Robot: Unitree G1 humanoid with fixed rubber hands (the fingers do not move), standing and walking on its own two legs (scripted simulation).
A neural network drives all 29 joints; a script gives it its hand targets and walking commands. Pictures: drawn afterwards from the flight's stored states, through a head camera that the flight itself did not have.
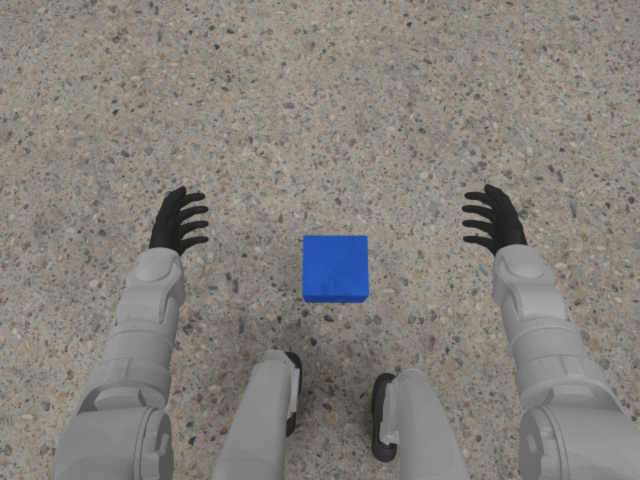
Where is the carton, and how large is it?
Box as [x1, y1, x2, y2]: [302, 235, 368, 302]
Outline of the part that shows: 303,235 302,295 305,301 362,302 368,295 366,235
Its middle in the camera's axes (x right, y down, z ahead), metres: +0.04 +0.08 +1.01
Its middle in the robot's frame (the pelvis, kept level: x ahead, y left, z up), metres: +0.45 +0.03 -0.60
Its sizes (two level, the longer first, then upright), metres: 0.156 0.146 0.163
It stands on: the floor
